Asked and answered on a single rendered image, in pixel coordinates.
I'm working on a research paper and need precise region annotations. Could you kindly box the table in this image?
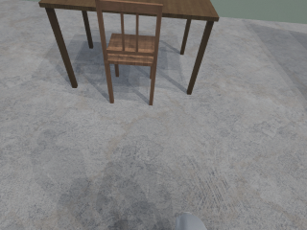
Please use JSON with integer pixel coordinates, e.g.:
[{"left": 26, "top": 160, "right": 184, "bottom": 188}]
[{"left": 38, "top": 0, "right": 220, "bottom": 95}]

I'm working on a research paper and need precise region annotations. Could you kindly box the robot right thigh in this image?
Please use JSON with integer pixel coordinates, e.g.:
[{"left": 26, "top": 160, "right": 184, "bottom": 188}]
[{"left": 175, "top": 214, "right": 207, "bottom": 230}]

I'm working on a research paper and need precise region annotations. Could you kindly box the chair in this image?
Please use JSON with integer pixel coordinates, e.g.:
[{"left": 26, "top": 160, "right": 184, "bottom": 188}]
[{"left": 95, "top": 0, "right": 163, "bottom": 105}]

